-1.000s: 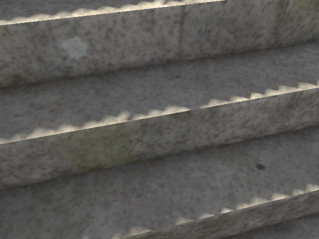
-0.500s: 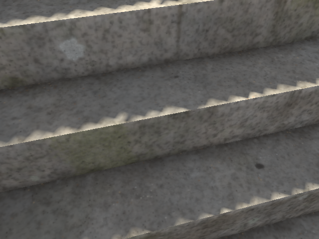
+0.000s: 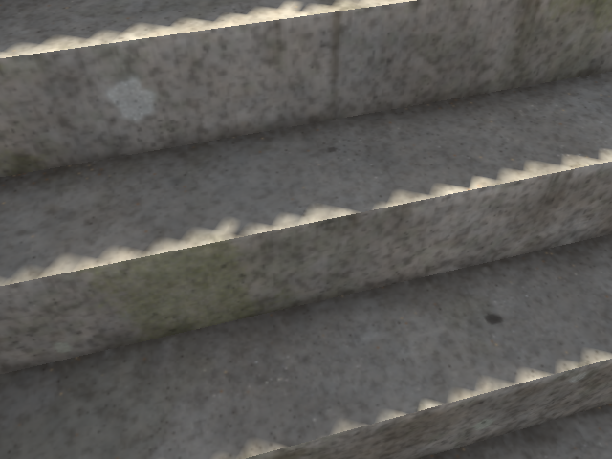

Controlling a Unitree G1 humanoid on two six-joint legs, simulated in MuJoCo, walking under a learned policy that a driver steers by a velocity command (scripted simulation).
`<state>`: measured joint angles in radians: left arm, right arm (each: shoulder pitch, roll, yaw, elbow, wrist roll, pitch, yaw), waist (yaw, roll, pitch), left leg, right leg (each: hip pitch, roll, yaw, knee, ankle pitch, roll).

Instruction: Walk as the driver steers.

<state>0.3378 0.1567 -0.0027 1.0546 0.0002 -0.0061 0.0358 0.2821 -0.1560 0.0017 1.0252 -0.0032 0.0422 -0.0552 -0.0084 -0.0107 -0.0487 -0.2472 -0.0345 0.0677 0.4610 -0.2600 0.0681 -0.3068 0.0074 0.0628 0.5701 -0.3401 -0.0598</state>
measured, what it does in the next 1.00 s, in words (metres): climbs: right foot, then left foot 0.21 m higher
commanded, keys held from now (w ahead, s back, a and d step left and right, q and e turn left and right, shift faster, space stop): w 1.00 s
